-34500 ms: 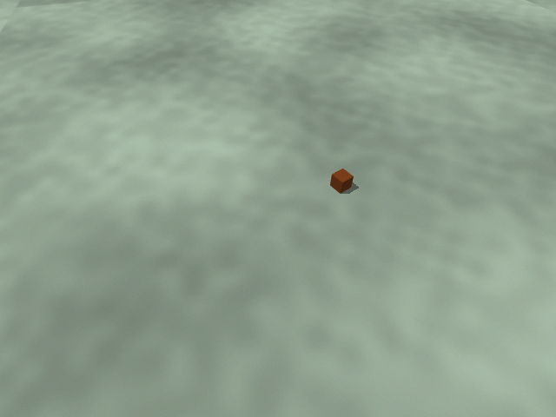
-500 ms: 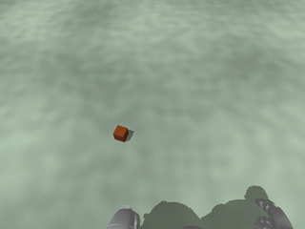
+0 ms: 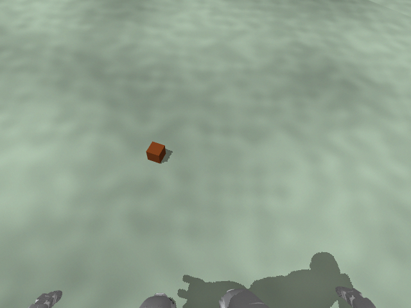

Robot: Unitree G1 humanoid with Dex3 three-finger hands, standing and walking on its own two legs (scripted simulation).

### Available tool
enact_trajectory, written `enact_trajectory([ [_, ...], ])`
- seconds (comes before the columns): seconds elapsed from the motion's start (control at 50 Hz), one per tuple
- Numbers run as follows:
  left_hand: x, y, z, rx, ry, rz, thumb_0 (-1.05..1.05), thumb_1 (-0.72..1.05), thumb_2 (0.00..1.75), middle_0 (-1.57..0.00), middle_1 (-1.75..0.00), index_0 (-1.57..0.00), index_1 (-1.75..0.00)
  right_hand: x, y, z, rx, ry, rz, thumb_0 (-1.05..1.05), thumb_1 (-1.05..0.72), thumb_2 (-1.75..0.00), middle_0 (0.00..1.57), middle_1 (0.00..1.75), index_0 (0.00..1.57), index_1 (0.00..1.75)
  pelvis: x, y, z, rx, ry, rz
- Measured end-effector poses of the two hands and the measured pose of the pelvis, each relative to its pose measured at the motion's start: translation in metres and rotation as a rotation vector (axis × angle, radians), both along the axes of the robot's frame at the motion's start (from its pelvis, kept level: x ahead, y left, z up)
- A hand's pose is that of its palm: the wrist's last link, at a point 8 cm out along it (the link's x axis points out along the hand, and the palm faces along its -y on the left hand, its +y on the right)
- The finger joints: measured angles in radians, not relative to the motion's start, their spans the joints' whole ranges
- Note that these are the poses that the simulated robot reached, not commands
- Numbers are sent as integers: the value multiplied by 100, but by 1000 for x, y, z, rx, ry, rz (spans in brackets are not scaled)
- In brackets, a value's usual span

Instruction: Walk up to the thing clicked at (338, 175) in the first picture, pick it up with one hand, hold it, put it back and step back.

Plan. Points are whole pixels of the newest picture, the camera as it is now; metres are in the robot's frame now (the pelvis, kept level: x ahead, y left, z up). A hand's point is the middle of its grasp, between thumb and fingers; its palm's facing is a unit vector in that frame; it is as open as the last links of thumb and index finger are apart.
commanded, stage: step back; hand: left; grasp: from above
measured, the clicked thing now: (156, 152) +0.96 +0.22 -0.72
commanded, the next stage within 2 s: stand in 1.30 s
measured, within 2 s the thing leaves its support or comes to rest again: neither
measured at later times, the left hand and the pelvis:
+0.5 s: hand out of the picture -0.08 +0.26 -0.14, palm faces +0.08 -0.90 -0.43, open 7.4 cm; pelvis -0.12 -0.03 +0.00, yaw +4 degrees
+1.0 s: hand out of the picture -0.05 +0.25 -0.15, palm faces +0.09 -0.93 -0.35, open 7.4 cm; pelvis -0.09 -0.02 +0.00, yaw +5 degrees
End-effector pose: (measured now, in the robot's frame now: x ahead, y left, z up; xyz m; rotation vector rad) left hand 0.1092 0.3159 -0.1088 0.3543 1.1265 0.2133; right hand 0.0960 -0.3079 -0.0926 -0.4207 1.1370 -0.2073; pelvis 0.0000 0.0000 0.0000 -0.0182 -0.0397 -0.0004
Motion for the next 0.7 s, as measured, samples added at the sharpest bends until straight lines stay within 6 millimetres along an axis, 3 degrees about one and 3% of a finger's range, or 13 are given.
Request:
enact_trajectory([
  [0.12,-71,-18,-8,24,79,-10,1,90,90,-20,-30,-20,-30,-25,-30,-10,4,-78,2,0,-90,-90,21,30,21,30,-50,-21,-12,5,7,-45],
  [0.22,-140,-36,5,30,130,33,1,90,90,-20,-30,-21,-30,-66,-44,-16,25,-36,-27,0,-90,-90,21,30,21,30,-80,-33,-4,35,-3,-30],
  [0.3,-172,-37,17,48,132,62,1,90,90,-20,-30,-21,-30,-102,-47,-20,41,23,-16,0,-90,-90,20,30,21,30,-97,-35,2,51,5,-4],
  [0.38,-188,-30,20,62,79,89,1,90,90,-20,-30,-21,-30,-133,-44,-28,47,108,10,0,-90,-90,20,30,21,30,-109,-35,0,40,8,40],
  [0.48,-202,-16,13,53,59,119,1,90,90,-20,-30,-21,-30,-148,-28,-29,59,122,23,1,-90,-90,20,30,21,30,-121,-29,-3,67,-8,68],
  [0.58,-203,-20,11,21,77,114,1,90,90,-20,-30,-20,-30,-147,-19,-21,88,49,18,1,-90,-90,21,30,21,30,-122,-30,2,51,-7,62],
  [0.7,-190,-39,9,12,31,99,1,90,90,-20,-30,-20,-30,-132,-30,-25,99,22,15,0,-90,-90,21,30,21,30,-119,-43,0,12,-16,65],
])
